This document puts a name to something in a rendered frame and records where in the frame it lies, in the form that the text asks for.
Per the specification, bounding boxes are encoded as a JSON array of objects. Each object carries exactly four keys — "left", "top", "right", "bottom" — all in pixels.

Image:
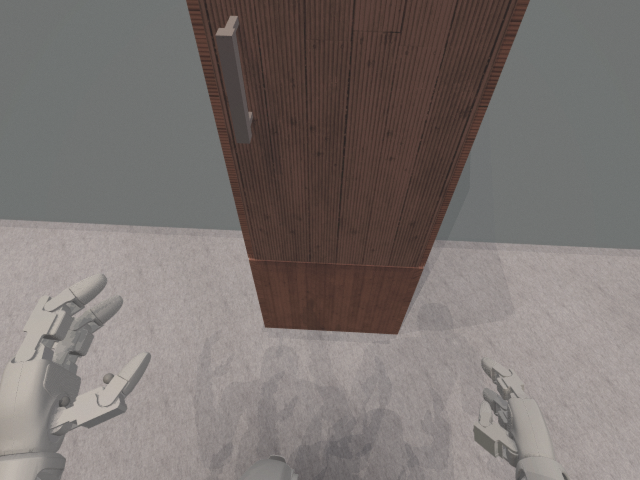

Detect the left robot forearm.
[{"left": 0, "top": 452, "right": 66, "bottom": 480}]

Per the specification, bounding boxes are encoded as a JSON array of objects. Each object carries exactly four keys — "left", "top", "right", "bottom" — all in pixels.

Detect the robot left thigh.
[{"left": 239, "top": 459, "right": 298, "bottom": 480}]

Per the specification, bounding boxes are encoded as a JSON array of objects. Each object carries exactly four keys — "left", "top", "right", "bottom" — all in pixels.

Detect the left robot hand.
[{"left": 0, "top": 273, "right": 151, "bottom": 457}]

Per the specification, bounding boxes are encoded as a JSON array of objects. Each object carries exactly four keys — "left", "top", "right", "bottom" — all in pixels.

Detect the right robot forearm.
[{"left": 515, "top": 456, "right": 570, "bottom": 480}]

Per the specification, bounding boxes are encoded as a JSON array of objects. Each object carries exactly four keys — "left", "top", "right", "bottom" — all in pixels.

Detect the handle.
[{"left": 215, "top": 16, "right": 253, "bottom": 144}]

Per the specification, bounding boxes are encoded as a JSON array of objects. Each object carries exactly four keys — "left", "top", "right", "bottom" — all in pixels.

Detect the robot left shin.
[{"left": 268, "top": 455, "right": 287, "bottom": 464}]

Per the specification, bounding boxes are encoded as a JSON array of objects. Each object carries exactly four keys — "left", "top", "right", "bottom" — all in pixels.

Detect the right robot hand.
[{"left": 474, "top": 357, "right": 556, "bottom": 468}]

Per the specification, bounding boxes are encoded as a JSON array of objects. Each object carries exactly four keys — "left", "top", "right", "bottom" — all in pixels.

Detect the cupboard door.
[{"left": 198, "top": 0, "right": 518, "bottom": 267}]

